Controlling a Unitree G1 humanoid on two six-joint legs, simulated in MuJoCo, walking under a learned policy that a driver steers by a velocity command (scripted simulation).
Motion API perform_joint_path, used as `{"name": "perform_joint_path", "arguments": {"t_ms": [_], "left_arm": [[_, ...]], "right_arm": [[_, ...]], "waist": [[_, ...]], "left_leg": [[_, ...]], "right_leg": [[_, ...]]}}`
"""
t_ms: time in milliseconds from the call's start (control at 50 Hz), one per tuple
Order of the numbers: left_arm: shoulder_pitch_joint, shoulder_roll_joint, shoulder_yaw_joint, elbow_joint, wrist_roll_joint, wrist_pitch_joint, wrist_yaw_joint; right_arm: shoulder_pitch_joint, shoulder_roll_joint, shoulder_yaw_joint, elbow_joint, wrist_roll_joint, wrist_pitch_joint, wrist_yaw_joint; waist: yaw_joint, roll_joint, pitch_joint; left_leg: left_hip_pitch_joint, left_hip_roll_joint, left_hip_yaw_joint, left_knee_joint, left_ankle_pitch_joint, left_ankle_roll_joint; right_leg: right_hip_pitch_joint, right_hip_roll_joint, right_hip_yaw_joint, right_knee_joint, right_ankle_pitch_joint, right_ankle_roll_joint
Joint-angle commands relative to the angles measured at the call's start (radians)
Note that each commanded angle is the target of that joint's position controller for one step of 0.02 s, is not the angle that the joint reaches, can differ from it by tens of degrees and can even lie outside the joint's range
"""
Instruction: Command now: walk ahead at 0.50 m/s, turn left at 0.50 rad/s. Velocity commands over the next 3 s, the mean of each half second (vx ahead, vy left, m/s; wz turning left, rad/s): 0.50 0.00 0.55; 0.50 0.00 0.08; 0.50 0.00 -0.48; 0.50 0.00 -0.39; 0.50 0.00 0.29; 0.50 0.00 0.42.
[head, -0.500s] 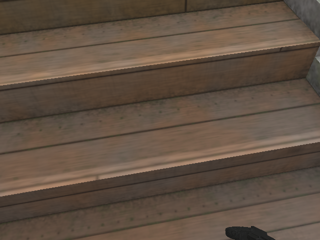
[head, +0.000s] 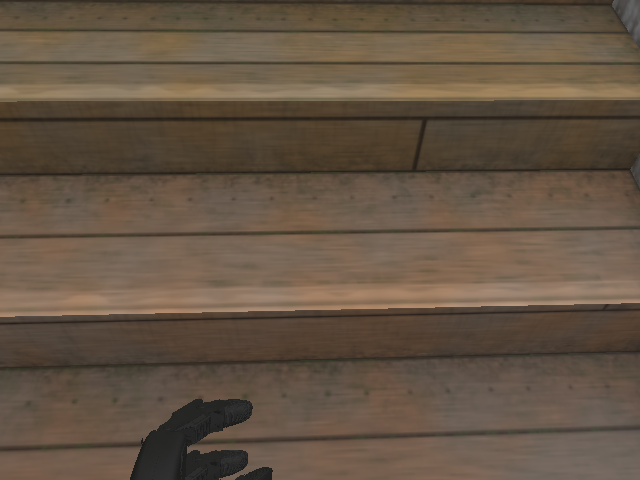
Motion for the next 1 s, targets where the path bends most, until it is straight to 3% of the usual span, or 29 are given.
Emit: {"name": "perform_joint_path", "arguments": {"t_ms": [20, 60, 120, 160, 220, 280, 320, 360, 400, 420, 440, 460, 480, 500, 520, 540, 560, 580, 620, 680, 740, 780, 840, 860, 900, 940, 960, 980, 1000], "left_arm": [[0.15, 0.164, 0.106, 0.116, -0.028, -0.021, 0.013], [0.232, 0.017, 0.071, 0.267, 0.017, -0.05, 0.001], [0.334, -0.014, 0.059, 0.377, 0.011, -0.089, -0.023], [0.262, 0.06, 0.065, 0.347, 0.015, -0.114, -0.024], [0.395, 0.2, 0.093, 0.385, 0.024, -0.149, -0.021], [0.517, 0.188, 0.091, 0.415, 0.026, -0.13, -0.016], [0.595, 0.179, 0.087, 0.434, 0.025, -0.104, 0.01], [0.548, 0.195, 0.089, 0.404, -0.012, -0.079, 0.033], [0.535, 0.344, 0.115, 0.342, -0.047, -0.096, 0.041], [0.514, 0.42, 0.138, 0.321, -0.061, -0.094, 0.019], [0.479, 0.449, 0.152, 0.274, -0.076, -0.099, -0.012], [0.452, 0.374, 0.138, 0.197, -0.052, -0.124, -0.041], [0.34, 0.296, 0.14, 0.103, -0.029, -0.139, -0.07], [0.369, 0.195, 0.124, 0.08, -0.007, -0.143, -0.076], [0.329, 0.147, 0.111, 0.034, 0.006, -0.134, -0.057], [0.292, 0.106, 0.096, 0.014, 0.01, -0.122, -0.032], [0.252, 0.04, 0.064, -0.018, 0.031, -0.112, -0.021], [0.268, 0.023, 0.049, -0.02, 0.027, -0.097, -0.017], [0.247, -0.008, 0.022, -0.046, 0.035, -0.065, -0.013], [0.171, -0.017, 0.012, -0.047, 0.012, -0.031, 0.006], [-0.046, -0.077, -0.016, -0.141, -0.003, -0.021, 0.02], [-0.209, -0.097, -0.04, -0.214, 0.003, -0.008, 0.018], [-0.231, -0.049, -0.036, -0.226, 0.006, 0.013, 0.001], [-0.139, -0.04, -0.029, -0.189, -0.006, 0.016, -0.003], [-0.024, -0.015, -0.018, -0.111, -0.039, 0.013, 0.001], [0.198, 0.114, 0.035, -0.033, -0.045, 0.032, 0.016], [0.264, 0.161, 0.054, -0.011, -0.024, 0.033, 0.014], [0.314, 0.211, 0.083, 0.018, -0.009, 0.025, 0.006], [0.337, 0.286, 0.106, 0.086, -0.013, 0.016, 0.001]], "right_arm": [[-0.223, 0.007, -0.009, -0.287, -0.053, -0.017, -0.001], [-0.204, 0.066, 0.026, -0.291, -0.023, 0.021, -0.02], [-0.224, 0.119, 0.06, -0.305, 0.015, 0.076, -0.03], [-0.308, 0.047, 0.051, -0.345, 0.003, 0.105, -0.032], [-0.5, 0.054, 0.051, -0.419, -0.016, 0.116, -0.068], [-0.689, 0.064, 0.079, -0.508, -0.017, 0.106, -0.067], [-0.759, 0.047, 0.082, -0.541, -0.014, 0.114, -0.053], [-0.742, 0.035, 0.095, -0.533, -0.003, 0.124, -0.011], [-0.518, 0.001, 0.066, -0.444, 0.003, 0.147, -0.017], [-0.339, -0.038, 0.048, -0.404, 0.013, 0.15, -0.022], [-0.212, -0.098, 0.028, -0.376, 0.013, 0.144, -0.024], [-0.217, -0.191, -0.004, -0.365, 0.015, 0.134, -0.038], [-0.258, -0.324, -0.064, -0.383, 0.0, 0.147, -0.046], [-0.334, -0.318, -0.07, -0.368, -0.022, 0.15, -0.049], [-0.351, -0.271, -0.056, -0.32, -0.017, 0.121, -0.045], [-0.29, -0.196, -0.036, -0.236, -0.002, 0.092, -0.039], [-0.265, -0.108, -0.011, -0.177, -0.015, 0.067, -0.042], [-0.237, -0.066, 0.003, -0.123, -0.035, 0.057, -0.038], [-0.165, -0.051, 0.013, -0.068, -0.021, 0.039, -0.025], [-0.061, -0.068, 0.026, -0.011, -0.014, -0.003, -0.002], [-0.037, -0.112, 0.031, 0.031, -0.017, -0.025, 0.006], [0.034, -0.083, 0.042, 0.072, -0.004, -0.014, -0.009], [0.062, -0.127, 0.034, 0.071, 0.029, 0.007, -0.071], [0.055, -0.141, 0.03, 0.048, 0.025, 0.004, -0.082], [0.014, -0.19, 0.019, 0.003, 0.061, 0.0, -0.091], [-0.032, -0.298, -0.02, -0.044, 0.066, -0.024, -0.085], [-0.048, -0.32, -0.038, -0.062, 0.072, -0.037, -0.061], [-0.049, -0.283, -0.044, -0.084, 0.043, -0.047, -0.05], [-0.056, -0.145, -0.018, -0.174, 0.021, -0.049, 0.003]], "waist": [[0.052, 0.003, -0.109], [-0.016, 0.053, 0.012], [-0.05, -0.029, 0.1], [-0.064, -0.029, 0.133], [-0.002, -0.083, 0.082], [0.033, -0.015, 0.099], [0.074, -0.056, 0.086], [0.071, -0.066, 0.031], [-0.008, -0.139, -0.191], [-0.066, -0.209, -0.314], [-0.114, -0.259, -0.426], [-0.095, -0.165, -0.439], [-0.093, 0.077, -0.486], [-0.026, 0.014, -0.519], [0.023, -0.046, -0.414], [0.038, -0.11, -0.196], [0.067, -0.097, -0.055], [0.087, -0.084, -0.013], [0.103, -0.048, -0.015], [0.078, -0.012, -0.009], [0.063, 0.03, 0.074], [0.031, 0.02, 0.103], [0.019, 0.027, 0.02], [0.042, 0.043, -0.023], [0.103, 0.071, -0.154], [0.215, 0.177, -0.311], [0.244, 0.179, -0.332], [0.267, 0.118, -0.332], [0.176, -0.296, -0.345]], "left_leg": [[-0.559, 0.033, 0.004, 0.858, 0.106, 0.007], [-0.649, 0.029, -0.015, 0.941, 0.037, 0.04], [-0.835, 0.034, -0.08, 0.941, -0.019, 0.056], [-0.75, 0.021, -0.036, 0.708, 0.012, 0.029], [-0.987, -0.002, 0.063, 1.025, -0.205, 0.055], [-1.12, 0.063, 0.091, 0.791, -0.346, 0.071], [-1.09, 0.08, 0.173, 0.631, -0.382, 0.054], [-0.648, 0.096, 0.353, 0.217, -0.341, 0.068], [-0.231, -0.058, 0.467, 0.117, -0.365, 0.066], [-0.121, -0.095, 0.405, 0.007, -0.413, 0.087], [0.059, -0.118, 0.259, -0.176, -0.4, 0.114], [0.257, 0.014, -0.151, -0.385, -0.54, 0.177], [0.372, 0.224, -0.798, -0.807, -0.724, 0.243], [0.358, 0.291, -0.878, -0.92, -0.727, 0.191], [0.233, 0.287, -0.774, -0.904, -0.702, 0.168], [0.085, 0.252, -0.599, -0.833, -0.568, 0.148], [-0.037, 0.191, -0.442, -0.763, -0.398, 0.16], [-0.039, 0.168, -0.31, -0.762, -0.27, 0.144], [0.009, 0.155, -0.194, -0.743, -0.015, 0.123], [0.063, 0.186, -0.136, -0.799, 0.152, 0.068], [0.063, 0.194, -0.111, -0.895, -0.137, 0.051], [0.04, 0.152, -0.076, -0.983, -0.162, 0.01], [0.157, 0.186, -0.012, -1.171, 0.235, 0.047], [0.206, 0.199, 0.082, -1.161, 0.533, 0.042], [0.18, 0.213, 0.17, -1.014, 1.368, 0.053], [0.372, 0.286, 0.163, -0.694, 1.797, 0.046], [0.401, 0.271, 0.183, -0.476, 1.778, 0.023], [0.218, 0.204, 0.144, -0.142, 1.231, 0.0], [-0.266, -0.093, 0.133, 0.432, -0.084, -0.09]], "right_leg": [[0.48, -0.344, 0.855, -0.825, -0.335, -0.16], [0.378, -0.276, 0.526, -0.776, -0.047, -0.082], [0.417, -0.239, 0.262, -0.835, 0.178, 0.005], [0.31, -0.216, 0.119, -0.916, 0.249, 0.025], [0.562, -0.273, 0.126, -1.028, 0.328, -0.04], [0.764, -0.221, 0.045, -1.079, 0.197, 0.013], [0.839, -0.209, 0.006, -1.138, 0.286, 0.003], [0.713, -0.162, -0.101, -1.255, 0.628, -0.059], [0.803, -0.257, -0.102, -0.939, 1.829, -0.074], [0.921, -0.287, -0.081, -0.715, 1.981, -0.07], [0.912, -0.267, -0.054, -0.458, 1.902, -0.046], [0.561, -0.18, -0.012, -0.133, 1.339, 0.012], [0.208, 0.07, 0.129, 0.392, 0.339, 0.093], [0.106, 0.035, 0.342, 0.726, 0.392, 0.078], [0.056, 0.014, 0.312, 0.821, 0.447, 0.073], [-0.029, -0.008, 0.279, 0.816, 0.42, 0.06], [-0.109, -0.01, 0.275, 0.842, 0.386, 0.036], [-0.174, 0.001, 0.278, 0.88, 0.328, 0.019], [-0.289, 0.006, 0.275, 0.933, 0.299, 0.001], [-0.436, 0.029, 0.195, 1.023, 0.223, -0.003], [-0.656, 0.016, 0.166, 1.126, 0.141, -0.03], [-0.648, 0.006, 0.081, 0.953, 0.141, -0.031], [-0.389, -0.017, 0.036, 0.631, 0.135, -0.044], [-0.253, -0.013, -0.005, 0.523, 0.129, -0.057], [0.187, 0.076, -0.088, 0.236, 0.109, -0.083], [0.362, 0.139, -0.069, 0.045, 0.057, -0.085], [0.464, 0.181, -0.019, -0.207, 0.043, -0.096], [0.62, 0.101, 0.28, -0.365, 0.022, -0.167], [0.829, -0.191, 0.882, -0.638, 0.491, -0.376]]}}
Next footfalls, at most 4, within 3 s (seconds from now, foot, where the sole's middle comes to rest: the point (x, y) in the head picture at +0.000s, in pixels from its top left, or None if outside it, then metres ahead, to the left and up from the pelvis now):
0.44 left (222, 453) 0.43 0.15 -0.50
0.96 right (244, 239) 0.73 0.11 -0.34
1.42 left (140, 45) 1.05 0.29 -0.17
1.92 right None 1.33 -0.01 0.00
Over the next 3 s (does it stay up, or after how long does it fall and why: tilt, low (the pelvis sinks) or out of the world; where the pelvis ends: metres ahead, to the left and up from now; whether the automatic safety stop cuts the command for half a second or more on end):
stays up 1.79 0.06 0.99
